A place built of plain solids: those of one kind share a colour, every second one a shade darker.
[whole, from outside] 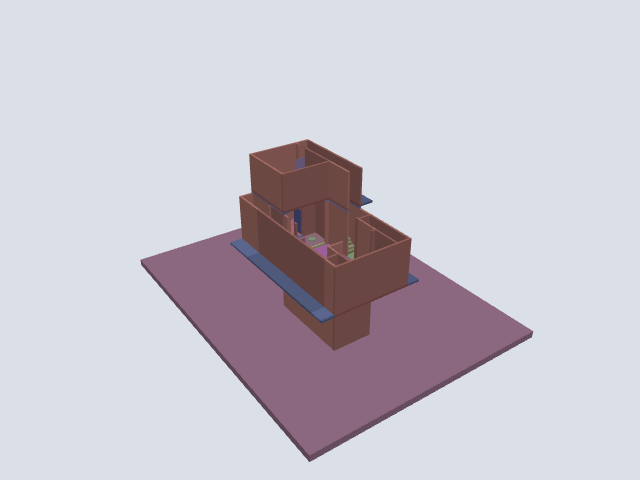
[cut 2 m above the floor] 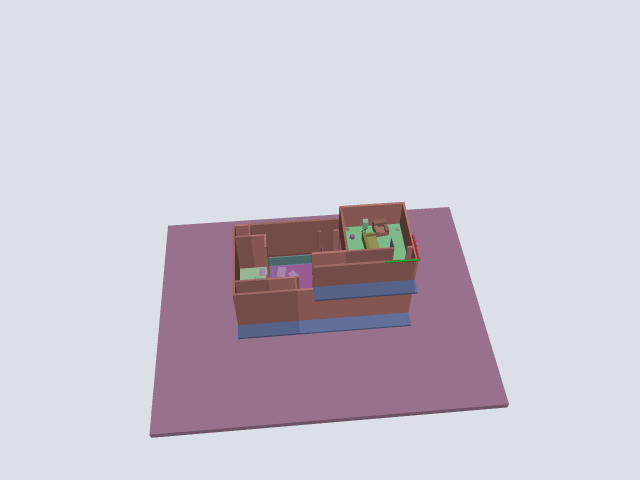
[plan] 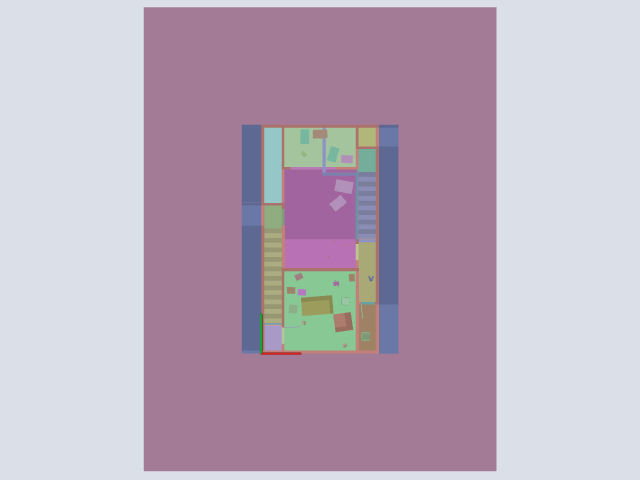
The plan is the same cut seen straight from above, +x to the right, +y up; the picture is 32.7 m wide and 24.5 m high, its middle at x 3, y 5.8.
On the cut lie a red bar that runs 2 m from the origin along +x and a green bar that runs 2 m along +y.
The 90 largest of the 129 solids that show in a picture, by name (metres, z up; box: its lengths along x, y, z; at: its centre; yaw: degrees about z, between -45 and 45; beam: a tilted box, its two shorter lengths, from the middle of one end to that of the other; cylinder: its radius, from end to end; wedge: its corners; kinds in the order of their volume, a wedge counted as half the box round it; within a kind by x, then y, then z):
{
 "under_1": {"box": [18.01, 23.69, 0.5], "at": [3.0, 5.84, -0.33]},
 "stair_1": {"box": [0.89, 0.26, 3.92], "at": [0.6, 1.66, 4.36]},
 "stair_2": {"box": [0.89, 0.5, 3.74], "at": [0.6, 1.78, 4.27]},
 "stair_3": {"box": [0.89, 0.75, 3.56], "at": [0.6, 1.9, 4.18]},
 "stair_4": {"box": [0.89, 0.99, 3.38], "at": [0.6, 2.02, 4.09]},
 "stair_5": {"box": [0.89, 1.23, 3.2], "at": [0.6, 2.14, 4.0]},
 "stair_6": {"box": [0.89, 1.47, 3.02], "at": [0.6, 2.27, 3.91]},
 "stair_7": {"box": [0.89, 1.71, 2.83], "at": [0.6, 2.39, 3.82]},
 "stair_8": {"box": [0.89, 1.95, 2.65], "at": [0.6, 2.51, 3.73]},
 "stair_9": {"box": [0.89, 2.2, 2.47], "at": [0.6, 2.63, 3.64]},
 "stair_10": {"box": [0.89, 2.44, 2.29], "at": [0.6, 2.75, 3.55]},
 "stair_11": {"box": [0.89, 2.68, 2.11], "at": [0.6, 2.87, 3.46]},
 "stair_12": {"box": [0.89, 2.92, 1.93], "at": [0.6, 2.99, 3.36]},
 "stair_13": {"box": [0.89, 3.16, 1.75], "at": [0.6, 3.11, 3.27]},
 "stair_14": {"box": [0.89, 3.4, 1.57], "at": [0.6, 3.23, 3.18]},
 "stair_15": {"box": [0.89, 3.65, 1.39], "at": [0.6, 3.35, 3.09]},
 "stair_16": {"box": [0.89, 3.89, 1.21], "at": [0.6, 3.47, 3.0]},
 "stair_17": {"box": [0.89, 4.13, 1.02], "at": [0.6, 3.6, 2.91]},
 "stair_18": {"box": [0.89, 4.37, 0.84], "at": [0.6, 3.72, 2.82]},
 "stair_19": {"box": [0.89, 4.61, 0.66], "at": [0.6, 3.84, 2.73]},
 "stair_20": {"box": [0.89, 4.86, 0.48], "at": [0.6, 3.96, 2.64]},
 "wall_1": {"box": [0.16, 6.37, 2.72], "at": [0.08, 3.34, 7.86]},
 "wall_2": {"box": [0.16, 7.41, 3.5], "at": [0.08, 3.86, 4.45]},
 "wall_3": {"box": [0.16, 3.83, 3.5], "at": [0.08, 9.61, 4.45]},
 "wall_4": {"box": [1.18, 0.13, 3.5], "at": [0.59, 7.63, 4.45]},
 "wall_5": {"box": [0.13, 2.88, 2.72], "at": [1.11, 2.77, 7.86]},
 "wall_6": {"box": [0.13, 1.57, 3.5], "at": [1.11, 3.42, 4.45]},
 "wall_7": {"box": [0.13, 2.2, 3.5], "at": [1.11, 5.44, 4.45]},
 "wall_8": {"box": [0.13, 1.7, 3.5], "at": [1.11, 8.54, 4.45]},
 "wall_9": {"box": [0.13, 2.0, 3.5], "at": [1.11, 10.52, 4.45]},
 "wall_10": {"box": [0.16, 2.15, 2.72], "at": [1.13, 5.45, 7.86]},
 "wall_11": {"box": [0.43, 0.13, 3.5], "at": [1.26, 4.28, 4.45]},
 "wall_12": {"box": [0.43, 0.13, 3.5], "at": [1.26, 9.46, 4.45]},
 "wall_13": {"box": [1.3, 0.13, 3.5], "at": [1.7, 2.58, 4.45]},
 "wall_14": {"box": [4.99, 0.16, 2.72], "at": [2.5, 0.08, 7.86]},
 "wall_15": {"box": [6.01, 0.16, 3.5], "at": [3.0, 0.08, 4.45]},
 "wall_16": {"box": [6.01, 0.16, 3.5], "at": [3.0, 11.6, 4.45]},
 "wall_17": {"box": [3.94, 0.16, 2.72], "at": [3.02, 4.29, 7.86]},
 "wall_18": {"box": [1.75, 0.13, 3.5], "at": [4.21, 2.58, 4.45]},
 "wall_19": {"box": [1.15, 0.13, 3.5], "at": [4.38, 9.46, 4.45]},
 "wall_20": {"box": [2.88, 0.16, 2.85], "at": [4.57, 11.6, 1.12]},
 "wall_21": {"box": [0.13, 2.35, 3.5], "at": [4.89, 1.33, 4.45]},
 "wall_22": {"box": [0.13, 1.57, 3.5], "at": [4.89, 3.42, 4.45]},
 "wall_23": {"box": [0.13, 0.43, 3.5], "at": [4.89, 4.55, 4.45]},
 "wall_24": {"box": [0.13, 0.92, 3.5], "at": [4.89, 9.98, 4.45]},
 "wall_25": {"box": [0.13, 0.95, 3.5], "at": [4.89, 11.05, 4.45]},
 "wall_26": {"box": [0.16, 4.05, 2.72], "at": [4.91, 2.19, 7.86]},
 "wall_27": {"box": [1.18, 0.13, 3.5], "at": [5.42, 10.51, 4.45]},
 "wall_28": {"box": [0.16, 2.35, 3.5], "at": [5.93, 1.33, 4.45]},
 "wall_29": {"box": [0.16, 7.81, 3.5], "at": [5.93, 6.54, 4.45]},
 "wall_30": {"box": [0.16, 5.69, 2.85], "at": [5.93, 8.68, 1.12]},
 "wall_31": {"box": [0.16, 0.95, 3.5], "at": [5.93, 11.05, 4.45]},
 "stair_down_1": {"box": [0.89, 0.27, 2.82], "at": [5.41, 5.97, 1.11]},
 "stair_down_2": {"box": [0.89, 0.51, 2.64], "at": [5.41, 6.1, 1.02]},
 "stair_down_3": {"box": [0.89, 0.75, 2.46], "at": [5.41, 6.22, 0.93]},
 "stair_down_4": {"box": [0.89, 1.0, 2.28], "at": [5.41, 6.34, 0.84]},
 "stair_down_5": {"box": [0.89, 1.24, 2.1], "at": [5.41, 6.46, 0.75]},
 "stair_down_6": {"box": [0.89, 1.48, 1.92], "at": [5.41, 6.58, 0.66]},
 "stair_down_7": {"box": [0.89, 1.73, 1.74], "at": [5.41, 6.7, 0.57]},
 "stair_down_8": {"box": [0.89, 1.97, 1.56], "at": [5.41, 6.82, 0.48]},
 "stair_down_9": {"box": [0.89, 2.21, 1.38], "at": [5.41, 6.95, 0.39]},
 "stair_down_10": {"box": [0.89, 2.46, 1.2], "at": [5.41, 7.07, 0.3]},
 "stair_down_11": {"box": [0.89, 2.7, 1.02], "at": [5.41, 7.19, 0.21]},
 "stair_down_12": {"box": [0.89, 2.94, 0.84], "at": [5.41, 7.31, 0.12]},
 "stair_down_13": {"box": [0.89, 3.19, 0.66], "at": [5.41, 7.43, 0.03]},
 "stair_down_14": {"box": [0.89, 3.43, 0.48], "at": [5.41, 7.55, -0.06]},
 "upper_floor_next_1": {"box": [1.0, 6.37, 0.16], "at": [-0.5, 3.34, 6.42]},
 "upper_floor_next_2": {"box": [1.0, 7.41, 0.16], "at": [-0.5, 3.86, 2.62]},
 "upper_floor_next_3": {"box": [1.0, 3.83, 0.16], "at": [-0.5, 9.61, 2.62]},
 "upper_floor_next_4": {"box": [1.0, 2.35, 0.16], "at": [6.51, 1.33, 2.62]},
 "upper_floor_next_5": {"box": [1.0, 7.81, 0.16], "at": [6.51, 6.54, 2.62]},
 "upper_floor_next_6": {"box": [1.0, 0.95, 0.16], "at": [6.51, 11.05, 2.62]},
 "upper_floor_gabhara_sanctum_1": {"box": [3.65, 2.35, 0.49], "at": [3.0, 1.33, 2.78]},
 "upper_floor_rangmandap_hall_1": {"box": [3.65, 1.5, 0.16], "at": [3.0, 5.09, 2.62]},
 "upper_floor_rangmandap_hall_2": {"box": [3.78, 3.56, 0.16], "at": [3.07, 7.62, 2.62]},
 "floor_bhoyru_cellar_shrine_1": {"box": [2.56, 2.28, 0.5], "at": [4.57, 10.38, -0.25]},
 "upper_floor_upper_shrine_1": {"box": [3.65, 4.05, 0.16], "at": [3.0, 2.19, 6.42]},
 "upper_floor_fore_sanctum_1": {"box": [3.65, 1.57, 0.33], "at": [3.0, 3.42, 2.7]},
 "upper_floor_entry_vestibule_1": {"box": [3.65, 2.0, 0.16], "at": [3.0, 10.52, 2.62]},
 "sofa_1": {"box": [1.6, 0.23, 0.39], "at": [2.83, 2.81, 7.14], "yaw": 4.6},
 "sofa_2": {"box": [1.6, 0.93, 0.34], "at": [2.86, 2.45, 6.78], "yaw": 4.6},
 "upper_floor_bhandar_1": {"box": [0.89, 3.83, 0.16], "at": [0.6, 9.61, 2.62]},
 "upper_floor_stair_lobby_1": {"box": [0.89, 3.2, 0.16], "at": [5.41, 4.24, 2.62]},
 "wall_foot_1": {"box": [6.01, 0.16, 0.17], "at": [3.0, 11.6, 2.62]},
 "wall_foot_2": {"box": [0.16, 7.81, 0.17], "at": [5.93, 6.54, 2.62]},
 "upper_floor_kesar_room_1": {"box": [0.89, 2.35, 0.16], "at": [5.41, 1.33, 2.62]},
 "armchair_club_1": {"box": [0.9, 0.92, 0.35], "at": [4.18, 1.61, 6.75], "yaw": 8.1},
 "stair_down_guard_1": {"box": [0.08, 3.55, 0.92], "at": [4.92, 7.62, 3.16]},
 "upper_floor_upper_landing_1": {"box": [0.89, 1.37, 0.16], "at": [0.6, 0.84, 6.42]},
 "upper_floor_upper_stair_foot_1": {"box": [0.89, 1.2, 0.16], "at": [0.6, 6.96, 2.62]}
}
